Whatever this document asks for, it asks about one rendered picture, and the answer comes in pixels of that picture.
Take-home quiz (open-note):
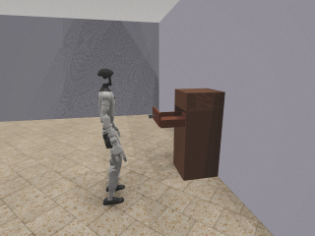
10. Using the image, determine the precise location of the robot left hand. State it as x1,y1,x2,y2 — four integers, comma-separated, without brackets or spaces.
113,125,121,138

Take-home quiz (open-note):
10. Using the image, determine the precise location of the robot right hand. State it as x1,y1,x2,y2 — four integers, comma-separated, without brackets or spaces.
112,144,127,165

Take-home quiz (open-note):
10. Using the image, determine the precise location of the drawer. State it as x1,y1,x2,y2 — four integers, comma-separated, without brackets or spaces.
153,106,186,129

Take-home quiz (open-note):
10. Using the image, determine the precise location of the robot right forearm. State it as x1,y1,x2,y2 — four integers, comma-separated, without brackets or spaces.
102,115,118,146

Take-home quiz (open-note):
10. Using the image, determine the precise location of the robot head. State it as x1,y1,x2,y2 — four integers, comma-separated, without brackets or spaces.
97,68,114,92

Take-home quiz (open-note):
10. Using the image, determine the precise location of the cabinet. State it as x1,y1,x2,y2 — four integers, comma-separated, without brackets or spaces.
173,88,225,181

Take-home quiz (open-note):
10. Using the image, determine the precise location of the robot torso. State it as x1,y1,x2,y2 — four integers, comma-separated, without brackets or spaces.
97,89,115,140

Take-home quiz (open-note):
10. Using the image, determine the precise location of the robot right upper arm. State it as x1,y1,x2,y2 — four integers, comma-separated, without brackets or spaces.
100,91,111,122

